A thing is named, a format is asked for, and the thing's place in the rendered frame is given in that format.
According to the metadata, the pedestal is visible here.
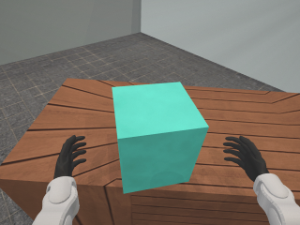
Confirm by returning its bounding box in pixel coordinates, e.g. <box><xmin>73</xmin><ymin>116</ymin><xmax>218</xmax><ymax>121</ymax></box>
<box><xmin>0</xmin><ymin>78</ymin><xmax>300</xmax><ymax>225</ymax></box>

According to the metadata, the robot left forearm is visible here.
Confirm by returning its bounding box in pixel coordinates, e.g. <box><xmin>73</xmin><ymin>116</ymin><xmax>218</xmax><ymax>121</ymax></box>
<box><xmin>32</xmin><ymin>176</ymin><xmax>80</xmax><ymax>225</ymax></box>

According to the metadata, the right robot hand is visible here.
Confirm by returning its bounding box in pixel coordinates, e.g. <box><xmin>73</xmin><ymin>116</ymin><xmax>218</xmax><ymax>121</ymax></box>
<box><xmin>223</xmin><ymin>136</ymin><xmax>270</xmax><ymax>182</ymax></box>

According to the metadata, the robot right forearm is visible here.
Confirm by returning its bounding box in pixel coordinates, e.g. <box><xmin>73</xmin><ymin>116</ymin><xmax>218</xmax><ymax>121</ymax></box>
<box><xmin>253</xmin><ymin>173</ymin><xmax>300</xmax><ymax>225</ymax></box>

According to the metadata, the carton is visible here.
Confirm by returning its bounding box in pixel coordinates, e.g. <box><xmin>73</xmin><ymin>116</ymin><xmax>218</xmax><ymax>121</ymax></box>
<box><xmin>112</xmin><ymin>82</ymin><xmax>209</xmax><ymax>194</ymax></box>

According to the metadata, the left robot hand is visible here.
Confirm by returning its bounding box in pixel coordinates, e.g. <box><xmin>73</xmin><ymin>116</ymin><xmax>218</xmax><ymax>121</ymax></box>
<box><xmin>53</xmin><ymin>135</ymin><xmax>86</xmax><ymax>179</ymax></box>

